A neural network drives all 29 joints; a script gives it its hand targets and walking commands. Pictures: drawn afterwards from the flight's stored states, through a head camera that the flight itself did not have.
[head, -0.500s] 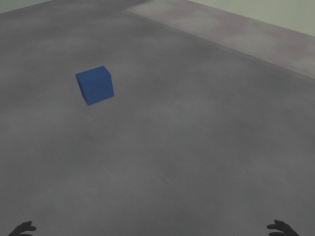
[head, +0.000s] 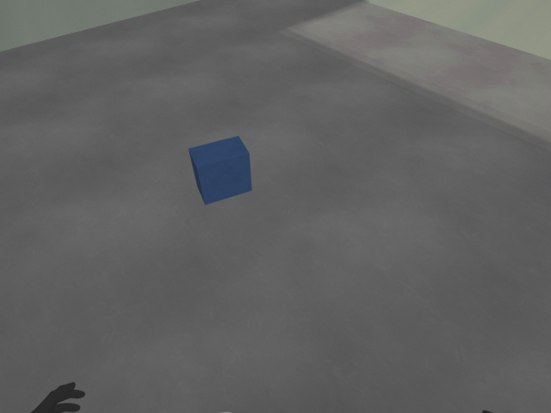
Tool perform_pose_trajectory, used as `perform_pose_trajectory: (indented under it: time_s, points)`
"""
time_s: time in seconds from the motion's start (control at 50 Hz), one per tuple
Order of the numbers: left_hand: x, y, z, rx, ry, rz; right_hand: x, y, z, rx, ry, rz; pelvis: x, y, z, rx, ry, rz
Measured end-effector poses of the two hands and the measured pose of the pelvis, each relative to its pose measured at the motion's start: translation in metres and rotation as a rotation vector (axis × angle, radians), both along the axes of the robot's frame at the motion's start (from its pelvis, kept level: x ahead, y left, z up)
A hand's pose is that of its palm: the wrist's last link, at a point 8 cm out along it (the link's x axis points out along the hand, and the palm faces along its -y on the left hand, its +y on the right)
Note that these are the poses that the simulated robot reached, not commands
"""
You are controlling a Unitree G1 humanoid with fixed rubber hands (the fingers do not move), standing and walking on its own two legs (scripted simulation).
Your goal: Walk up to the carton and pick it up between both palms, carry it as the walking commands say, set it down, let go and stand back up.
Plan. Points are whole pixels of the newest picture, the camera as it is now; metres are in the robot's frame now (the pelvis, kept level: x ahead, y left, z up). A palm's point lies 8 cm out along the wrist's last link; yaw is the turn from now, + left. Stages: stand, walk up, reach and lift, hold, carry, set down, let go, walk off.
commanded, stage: walk up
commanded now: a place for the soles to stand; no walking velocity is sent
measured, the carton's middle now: (221, 170) +1.29 +0.29 -0.65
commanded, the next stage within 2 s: none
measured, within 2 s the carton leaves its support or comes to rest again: neither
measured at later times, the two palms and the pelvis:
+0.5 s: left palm (65, 332) +0.26 +0.35 -0.07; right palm (455, 334) +0.28 -0.29 -0.10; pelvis +0.19 +0.02 -0.01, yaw +6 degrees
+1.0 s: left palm (78, 268) +0.39 +0.39 -0.09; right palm (405, 239) +0.48 -0.26 -0.09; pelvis +0.35 +0.05 -0.01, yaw +11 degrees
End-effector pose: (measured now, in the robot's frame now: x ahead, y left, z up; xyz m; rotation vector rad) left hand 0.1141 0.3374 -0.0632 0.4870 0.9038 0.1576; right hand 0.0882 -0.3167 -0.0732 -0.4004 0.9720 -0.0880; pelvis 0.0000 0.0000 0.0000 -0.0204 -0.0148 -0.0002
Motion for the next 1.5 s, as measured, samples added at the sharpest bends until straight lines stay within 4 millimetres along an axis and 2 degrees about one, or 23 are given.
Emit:
perform_pose_trajectory:
  time_s: [0.06, 0.12, 0.24, 0.36, 0.44, 0.54, 0.66, 0.76, 0.9, 1.0, 1.06, 1.1, 1.16, 1.28, 1.36, 1.42, 1.5]
  points:
    - [0.015, 0.02, -0.005, -0.004, 0.006, 0.015, 0.032, 0.013, 0.003, -0.016, -0.01, 0.03, 0.022, 0.013, -0.003, -0.013, 0.013, 0.028]
    - [0.032, 0.039, -0.021, 0.001, 0.035, 0.026, 0.052, 0.023, -0.009, -0.048, -0.016, 0.034, 0.042, 0.028, -0.018, -0.009, 0.007, 0.049]
    - [0.066, 0.039, -0.021, -0.02, 0.076, 0.051, 0.077, 0.032, -0.013, -0.047, 0.045, 0.021, 0.083, 0.037, -0.012, 0.019, 0.038, 0.073]
    - [0.113, 0.03, -0.017, -0.002, 0.089, 0.048, 0.116, 0.024, -0.024, -0.023, 0.073, 0.017, 0.13, 0.028, -0.014, 0.045, 0.059, 0.077]
    - [0.141, 0.019, -0.015, 0.015, 0.056, 0.06, 0.155, 0.019, -0.035, -0.002, 0.069, 0.031, 0.162, 0.016, -0.019, 0.051, 0.051, 0.085]
    - [0.154, 0.019, -0.002, -0.003, 0.02, 0.135, 0.218, 0.028, -0.018, 0.003, 0.013, 0.091, 0.2, 0.018, -0.005, 0.035, 0.003, 0.125]
    - [0.171, 0.042, -0.002, -0.012, 0.031, 0.176, 0.291, 0.05, -0.003, -0.005, -0.028, 0.163, 0.239, 0.031, -0.001, 0.012, -0.001, 0.157]
    - [0.193, 0.071, -0.027, -0.017, 0.072, 0.199, 0.327, 0.069, -0.013, -0.044, -0.032, 0.18, 0.27, 0.053, -0.02, -0.001, 0.001, 0.186]
    - [0.237, 0.065, -0.029, -0.049, 0.114, 0.207, 0.36, 0.072, -0.011, -0.053, 0.007, 0.159, 0.315, 0.058, -0.013, 0.019, 0.035, 0.194]
    - [0.278, 0.055, -0.024, -0.03, 0.121, 0.194, 0.388, 0.061, -0.021, -0.031, 0.028, 0.142, 0.351, 0.048, -0.014, 0.041, 0.052, 0.195]
    - [0.303, 0.046, -0.023, -0.008, 0.096, 0.189, 0.412, 0.053, -0.033, -0.014, 0.033, 0.144, 0.375, 0.037, -0.02, 0.047, 0.052, 0.196]
    - [0.311, 0.041, -0.02, -0.003, 0.074, 0.21, 0.432, 0.054, -0.034, -0.003, 0.026, 0.153, 0.391, 0.033, -0.02, 0.049, 0.03, 0.206]
    - [0.318, 0.037, -0.009, -0.008, 0.053, 0.253, 0.467, 0.059, -0.024, 0.003, -0.005, 0.186, 0.412, 0.033, -0.01, 0.047, 0.002, 0.229]
    - [0.33, 0.049, 0.0, -0.008, 0.077, 0.296, 0.529, 0.078, -0.009, 0.015, -0.032, 0.249, 0.45, 0.041, 0.0, 0.042, -0.003, 0.251]
    - [0.34, 0.066, -0.009, -0.022, 0.11, 0.315, 0.562, 0.096, -0.008, -0.003, -0.021, 0.283, 0.473, 0.054, -0.004, 0.017, 0.022, 0.278]
    - [0.352, 0.079, -0.028, -0.034, 0.127, 0.328, 0.582, 0.106, -0.015, -0.03, -0.035, 0.289, 0.489, 0.067, -0.017, 0.007, 0.017, 0.285]
    - [0.378, 0.074, -0.033, -0.067, 0.124, 0.337, 0.596, 0.109, -0.011, -0.044, -0.034, 0.269, 0.51, 0.072, -0.014, 0.018, 0.016, 0.29]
